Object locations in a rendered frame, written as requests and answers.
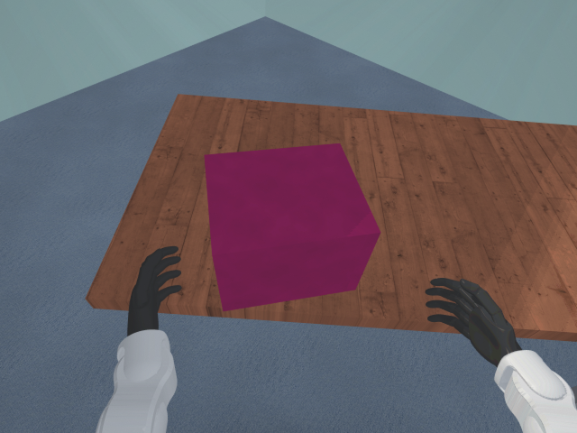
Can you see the right robot forearm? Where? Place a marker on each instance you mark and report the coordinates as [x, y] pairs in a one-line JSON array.
[[541, 400]]

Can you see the table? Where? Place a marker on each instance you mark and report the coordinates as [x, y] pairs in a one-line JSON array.
[[490, 201]]

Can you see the carton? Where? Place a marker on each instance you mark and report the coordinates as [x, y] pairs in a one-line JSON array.
[[285, 224]]

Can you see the left robot forearm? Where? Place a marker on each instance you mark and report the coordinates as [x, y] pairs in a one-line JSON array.
[[145, 380]]

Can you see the robot right hand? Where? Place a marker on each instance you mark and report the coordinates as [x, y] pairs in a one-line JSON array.
[[478, 317]]

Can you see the robot left hand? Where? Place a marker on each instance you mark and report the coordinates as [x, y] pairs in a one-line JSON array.
[[146, 296]]

